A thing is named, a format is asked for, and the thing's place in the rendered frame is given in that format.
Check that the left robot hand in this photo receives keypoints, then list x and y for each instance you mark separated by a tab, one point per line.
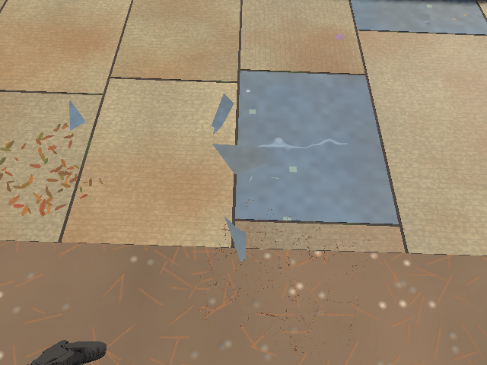
77	353

